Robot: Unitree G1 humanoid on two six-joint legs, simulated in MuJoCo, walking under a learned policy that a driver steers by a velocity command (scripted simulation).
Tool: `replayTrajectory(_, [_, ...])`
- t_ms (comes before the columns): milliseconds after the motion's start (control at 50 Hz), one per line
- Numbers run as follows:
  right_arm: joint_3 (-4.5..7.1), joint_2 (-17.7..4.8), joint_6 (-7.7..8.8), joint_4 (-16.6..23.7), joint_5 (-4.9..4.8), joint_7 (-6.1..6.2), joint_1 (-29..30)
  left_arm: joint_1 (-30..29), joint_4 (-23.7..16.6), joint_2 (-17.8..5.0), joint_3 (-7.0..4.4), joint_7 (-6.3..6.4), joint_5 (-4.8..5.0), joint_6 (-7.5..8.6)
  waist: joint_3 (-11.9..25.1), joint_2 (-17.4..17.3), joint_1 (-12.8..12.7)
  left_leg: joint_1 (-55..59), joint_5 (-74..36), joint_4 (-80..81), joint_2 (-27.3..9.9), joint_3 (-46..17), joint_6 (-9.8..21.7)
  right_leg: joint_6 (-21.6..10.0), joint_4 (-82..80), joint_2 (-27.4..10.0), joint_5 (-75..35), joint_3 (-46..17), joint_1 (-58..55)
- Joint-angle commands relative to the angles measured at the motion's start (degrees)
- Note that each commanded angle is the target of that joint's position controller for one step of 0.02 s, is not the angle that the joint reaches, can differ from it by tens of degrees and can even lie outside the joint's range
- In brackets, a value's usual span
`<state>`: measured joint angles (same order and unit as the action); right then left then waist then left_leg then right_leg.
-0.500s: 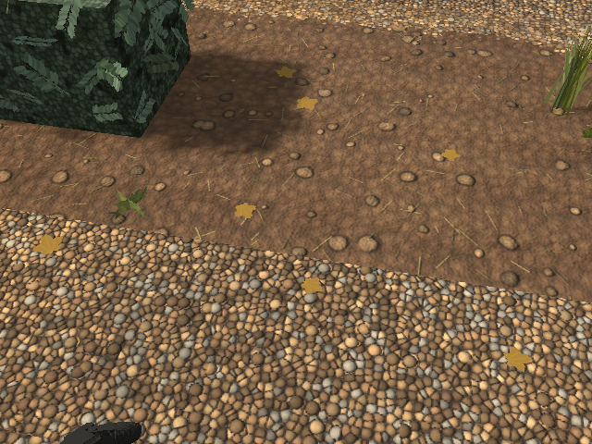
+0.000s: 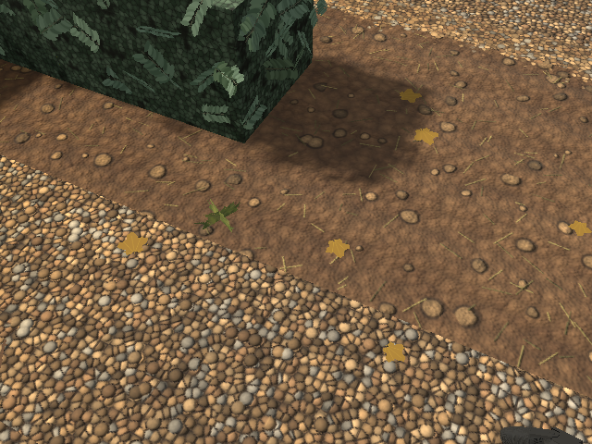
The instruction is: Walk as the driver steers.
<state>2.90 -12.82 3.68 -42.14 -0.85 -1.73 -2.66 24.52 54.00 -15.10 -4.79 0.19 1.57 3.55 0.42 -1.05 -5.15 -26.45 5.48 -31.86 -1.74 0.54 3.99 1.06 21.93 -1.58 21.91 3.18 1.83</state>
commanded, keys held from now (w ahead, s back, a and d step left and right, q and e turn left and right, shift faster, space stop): w+e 1.00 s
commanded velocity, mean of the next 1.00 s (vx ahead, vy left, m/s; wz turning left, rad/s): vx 0.50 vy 0.00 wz -0.48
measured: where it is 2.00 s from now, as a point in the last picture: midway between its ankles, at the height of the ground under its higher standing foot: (406, 395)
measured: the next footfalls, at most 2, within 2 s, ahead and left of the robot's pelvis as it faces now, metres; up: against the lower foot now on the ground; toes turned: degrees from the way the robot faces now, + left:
right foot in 0.66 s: +0.47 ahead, -0.21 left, -0.17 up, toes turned -22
left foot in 1.02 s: +0.77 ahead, -0.10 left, -0.17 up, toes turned -36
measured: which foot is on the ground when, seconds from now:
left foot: down 0.00-0.64, up 0.66-1.00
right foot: down 0.00-0.02, up 0.04-0.64, down 0.66-1.00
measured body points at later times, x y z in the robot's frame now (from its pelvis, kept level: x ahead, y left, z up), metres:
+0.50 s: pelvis +0.24 -0.01 -0.04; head +0.26 -0.01 +0.41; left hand +0.48 +0.19 -0.14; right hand +0.15 -0.26 -0.18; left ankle +0.09 +0.12 -0.73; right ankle +0.39 -0.19 -0.73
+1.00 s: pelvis +0.55 -0.12 -0.18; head +0.58 -0.12 +0.27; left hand +0.76 +0.07 -0.31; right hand +0.58 -0.44 -0.26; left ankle +0.74 -0.07 -0.89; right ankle +0.43 -0.19 -0.90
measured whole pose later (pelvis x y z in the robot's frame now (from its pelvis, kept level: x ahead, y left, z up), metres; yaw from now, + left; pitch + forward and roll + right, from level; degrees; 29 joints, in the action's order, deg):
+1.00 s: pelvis +0.55 -0.12 -0.18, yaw -34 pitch +2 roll -2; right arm 2.8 -14.9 5.8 -39.7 -0.2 0.3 -6.6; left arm 15.2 46.3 -14.6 -4.0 0.5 1.4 1.7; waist -0.1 -1.0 -3.0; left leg -31.9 5.1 -35.3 -3.2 -4.8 -3.4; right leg -2.0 32.3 6.9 21.8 -9.1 12.5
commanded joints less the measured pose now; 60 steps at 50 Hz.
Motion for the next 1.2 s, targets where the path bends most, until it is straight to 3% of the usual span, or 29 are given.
replayTrajectory(20, [5.67, -15.0, 1.01, -2.7, 0.92, 0.72, -24.1, -3.5, -4.7, -5.1, 0.05, 0.22, -0.89, 0.47, 12.3, -6.4, 13.8, 37.6, -1.4, 5.7, -12.6, -14.9, 6.8, -6.1, 32.3, -4.0, -15.0, -2.4, 22.2])
replayTrajectory(40, [5.22, -16.0, 0.99, -2.5, 0.59, 0.22, -24.0, 4.1, -4.5, -0.6, 1.11, -0.26, -0.69, 1.73, 16.2, -17.0, 9.8, 46.8, -0.3, 10.3, -20.9, -33.8, 14.9, -4.3, 46.5, 3.7, 12.1, -7.8, 39.1])
replayTrajectory(80, [3.47, -8.7, 1.73, -2.7, -0.11, -0.69, -19.3, -2.3, -5.7, -9.0, -1.57, 0.33, 1.92, 1.87, 5.5, -7.7, 9.6, 33.5, 6.3, 15.0, -18.3, -25.7, 12.4, -5.2, 51.8, -1.1, 4.5, -11.5, 44.2])
replayTrajectory(140, [2.12, -3.6, 2.73, -2.3, 0.04, -0.84, -10.6, -2.6, -5.8, -5.6, -1.80, 0.76, 0.61, -1.09, -0.5, -5.0, 5.1, 18.8, 3.0, 20.9, -13.9, -12.7, 9.0, -4.1, 44.6, -6.1, -5.4, -12.4, 36.2])
replayTrajectory(180, [2.87, -5.6, 3.56, -3.8, 0.74, -0.22, -11.4, -2.7, -5.8, -3.6, -1.35, 0.67, 0.34, -2.06, -0.7, -1.4, 4.7, 18.0, -5.2, 22.1, -12.9, -7.4, 9.2, -3.3, 43.0, -5.7, -10.7, -11.2, 35.6])
replayTrajectory(220, [3.27, -7.2, 4.57, -4.8, 1.60, 0.22, -12.6, -3.9, -6.7, -5.2, -2.30, 0.29, 0.08, -2.32, -1.4, 0.3, 4.1, 20.1, -10.3, 20.7, -12.4, -3.9, 8.4, -3.5, 39.2, -5.2, -17.5, -13.1, 39.2])
replayTrajectory(260, [3.20, -6.9, 4.85, -5.9, 1.04, 2.12, -13.4, -8.3, -8.1, -4.1, -2.29, -0.13, 0.54, -1.45, -3.9, -2.4, 4.3, 20.5, -6.5, 20.7, -10.8, 0.9, 4.8, -4.0, 28.7, -4.1, -27.5, -13.9, 41.3])
replayTrajectory(340, [2.80, -6.9, 3.73, -7.5, 0.72, 4.76, -18.0, -14.9, -10.3, -2.0, -1.41, -2.36, -0.94, -1.03, -3.5, -1.8, 6.2, 16.6, -1.0, 13.2, -11.3, 5.2, 4.2, -4.3, 20.1, -2.0, -44.9, -10.6, 36.7])
replayTrajectory(460, [2.32, -6.2, 2.31, -8.1, 0.71, 5.98, -26.2, -26.2, -16.2, -2.2, -0.63, -5.71, -0.97, -2.53, -9.3, -0.9, 11.3, 27.3, 0.9, 0.4, -17.3, 4.6, 2.8, -5.7, 16.7, -2.1, -43.0, -11.2, 51.5])
replayTrajectory(560, [1.73, -7.3, -0.20, -6.0, 0.00, 5.68, -27.0, -32.4, -17.1, 0.4, 1.12, -7.86, 0.18, -1.73, -10.3, -0.4, 14.0, 22.0, -0.9, -9.8, -16.7, 8.8, -0.3, -5.2, 7.7, -1.4, -44.8, -2.2, 39.5])
replayTrajectory(600, [1.93, -8.9, -0.71, -5.2, -0.46, 5.44, -26.7, -25.1, -13.6, -2.1, -0.15, -7.36, -0.86, -1.08, -7.0, 0.1, 10.6, 21.2, -15.4, -21.0, -15.1, 11.0, -1.8, -6.0, 3.7, 0.6, -43.8, 0.5, 26.9])
replayTrajectory(620, [2.21, -9.8, -0.38, -7.5, 0.04, 4.94, -28.5, -15.7, -10.4, -4.4, -1.66, -6.25, -0.97, -1.52, 0.9, -0.9, 6.5, 19.5, -22.3, -32.9, -14.0, 9.6, -1.1, -8.2, 5.5, 1.4, -45.9, 0.1, 11.0])
replayTrajectory(640, [2.24, -10.9, 0.34, -6.9, -1.46, 4.11, -25.4, -7.1, -7.2, -7.3, -3.03, -5.25, -0.81, -1.72, 3.1, -1.1, -0.5, 13.5, -21.9, -48.6, -11.5, 11.8, -3.6, -10.2, -2.0, 2.1, -51.7, 2.4, -0.4])
replayTrajectory(660, [2.40, -8.0, 1.28, -7.2, -1.32, 3.73, -24.3, -0.5, -3.8, -11.4, -3.50, -4.09, -1.88, -2.00, 1.2, 10.2, -3.2, -6.5, 31.1, -77.2, -2.9, 11.4, -7.0, -16.2, -1.6, -4.1, -63.9, -6.7, -17.6])
replayTrajectory(680, [0.66, -4.6, 3.00, -3.6, -0.45, 2.66, -30.0, 1.6, -4.3, -17.1, -3.44, -3.13, -3.72, -0.51, 15.1, 17.0, 0.6, -26.3, 46.5, -89.1, -1.8, 1.1, -8.1, -23.1, 23.4, -14.2, -91.8, -17.7, -41.5])
replayTrajectory(700, [0.47, -8.7, 4.28, 0.0, -1.17, 1.86, -25.6, 5.5, -6.2, -13.9, -3.09, -2.94, -2.10, -0.66, 28.3, 13.2, -4.7, -30.2, 41.3, -83.7, -3.1, -6.8, -8.0, -29.8, 20.5, -18.9, -81.1, -25.6, -47.2])
replayTrajectory(720, [0.33, -9.2, 5.46, 2.2, -2.78, 1.28, -21.4, 6.8, -5.9, -13.7, -2.95, -2.38, -1.42, -1.57, 26.5, 7.8, -3.9, -34.0, 35.9, -74.1, -4.2, -7.4, -6.4, -28.5, 9.9, -18.1, -47.9, -31.7, -41.5])
replayTrajectory(740, [0.96, -9.8, 6.00, 2.0, -2.37, 1.88, -18.2, -1.4, -8.2, -11.8, -2.07, -1.90, -0.92, -1.19, 21.1, -1.5, 0.4, -31.3, 22.8, -60.5, -6.1, -7.8, -4.5, -24.3, 4.3, -17.1, -29.1, -32.4, -28.6])
replayTrajectory(760, [1.08, -9.1, 5.08, 1.8, -1.70, 2.62, -17.9, -9.1, -11.1, -10.9, -1.42, -1.28, -1.50, -0.95, 15.9, -0.4, 4.3, -29.0, 18.3, -59.2, -5.9, -7.6, -5.8, -25.4, 0.9, -19.7, -24.2, -39.4, -15.5])
replayTrajectory(780, [1.50, -8.8, 3.27, 0.8, 0.00, 3.34, -18.5, -15.9, -13.0, -9.7, -0.89, -1.08, -1.34, -0.36, 8.8, -4.5, 7.8, -21.8, 15.8, -51.2, -7.4, -8.1, -8.4, -24.9, -2.0, -18.2, -30.3, -37.2, 0.8])
replayTrajectory(820, [1.26, -6.4, 1.63, 0.5, 1.54, 3.82, -19.9, -20.9, -14.2, -8.8, -0.59, -1.00, -1.58, 0.02, 3.0, -2.2, 10.9, -9.5, 16.4, -34.5, -9.0, -7.0, -11.0, -22.6, -3.9, -13.4, -33.6, -29.5, 19.5])
replayTrajectory(880, [0.89, -5.4, 2.37, 2.7, 1.76, 3.25, -12.8, -17.7, -12.8, -9.4, -1.20, 0.63, -0.81, 0.04, 5.2, 5.1, 7.3, 3.6, -0.1, -14.5, -3.9, -3.7, -10.3, -17.4, -2.9, -3.9, -33.1, -17.6, 24.6])
replayTrajectory(960, [1.70, -7.5, 2.52, 5.1, 0.40, 2.13, -6.6, -12.0, -11.4, -7.7, -1.07, 0.63, 0.20, -1.21, 3.8, 5.6, 4.9, 5.6, -2.8, -3.9, -0.2, -3.5, -7.5, -13.8, 1.0, -4.3, -14.5, -22.7, 18.5])
replayTrajectory(1020, [3.46, -9.9, 3.11, 3.3, 0.71, 2.18, -15.5, -11.8, -11.6, -3.9, 0.01, 0.48, -0.32, -1.14, 3.5, 5.6, 10.2, 18.6, 2.1, -0.3, -1.6, -4.8, -3.6, -9.2, 11.9, -0.1, -3.9, -22.7, 22.7])
replayTrajectory(1040, [4.47, -13.9, 3.09, 3.1, 1.26, 2.64, -21.9, -10.6, -12.4, 0.0, 1.12, 0.40, -1.06, -0.87, 7.1, -4.4, 12.0, 28.6, 1.2, 3.7, -12.2, -16.4, -0.1, -5.4, 30.8, 6.5, 4.8, -15.1, 29.1])
replayTrajectory(1060, [5.32, -18.5, 2.82, 2.4, 3.06, 2.05, -24.6, -5.9, -15.2, -0.5, 1.04, 0.32, 0.79, -0.11, 10.7, -23.6, 8.2, 35.2, 8.1, 13.2, -24.7, -45.9, 9.0, -3.5, 47.1, 9.9, 16.3, -12.2, 42.6])
replayTrajectory(1080, [4.20, -13.9, 3.06, 4.8, 2.41, 1.96, -19.8, -5.2, -13.5, -6.0, -0.18, 0.47, 0.59, -0.31, 7.1, -14.3, 7.8, 32.1, 9.1, 13.9, -24.0, -45.4, 8.7, -2.6, 53.5, 6.0, 13.5, -15.0, 45.3])
replayTrajectory(1120, [2.82, -9.3, 2.27, 5.9, 2.35, 1.97, -13.5, -10.8, -13.8, -6.8, -0.86, 0.90, -0.24, -1.90, 2.2, -4.1, 7.2, 21.7, -8.0, 11.0, -18.3, -25.3, 6.1, -1.3, 53.7, 3.0, 5.9, -11.8, 42.0])
replayTrajectory(1200, [2.65, -8.5, 1.85, 4.6, 2.18, 1.72, -9.2, -10.8, -14.3, -3.2, -0.60, 0.90, -0.58, -4.04, 2.2, -6.3, 3.9, 13.2, -26.7, 13.5, -12.4, -9.2, 6.7, 0.7, 41.0, 1.5, 0.2, -8.0, 32.0])
Velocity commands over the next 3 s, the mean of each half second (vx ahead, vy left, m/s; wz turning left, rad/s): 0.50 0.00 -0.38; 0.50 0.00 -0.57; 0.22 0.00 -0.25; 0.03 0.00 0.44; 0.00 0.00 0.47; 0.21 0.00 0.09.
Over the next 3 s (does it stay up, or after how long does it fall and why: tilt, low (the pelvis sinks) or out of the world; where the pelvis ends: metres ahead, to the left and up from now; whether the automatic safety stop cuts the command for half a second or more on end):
stays up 0.77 -0.22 -0.17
